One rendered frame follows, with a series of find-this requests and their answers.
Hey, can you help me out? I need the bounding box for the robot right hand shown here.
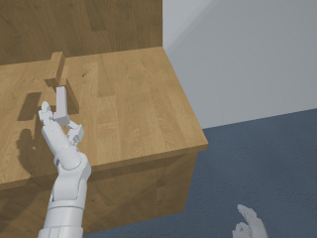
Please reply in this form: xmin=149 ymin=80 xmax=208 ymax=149
xmin=232 ymin=204 xmax=269 ymax=238

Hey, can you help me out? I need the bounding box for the counter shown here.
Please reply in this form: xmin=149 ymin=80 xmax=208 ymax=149
xmin=0 ymin=0 xmax=209 ymax=238

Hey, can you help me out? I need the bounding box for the tap lever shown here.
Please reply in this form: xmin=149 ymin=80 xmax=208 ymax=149
xmin=53 ymin=86 xmax=70 ymax=126

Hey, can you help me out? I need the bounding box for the robot left forearm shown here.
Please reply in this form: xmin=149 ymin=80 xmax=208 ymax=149
xmin=38 ymin=146 xmax=92 ymax=238

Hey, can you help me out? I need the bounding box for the robot left hand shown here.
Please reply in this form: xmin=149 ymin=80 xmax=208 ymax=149
xmin=39 ymin=101 xmax=84 ymax=156

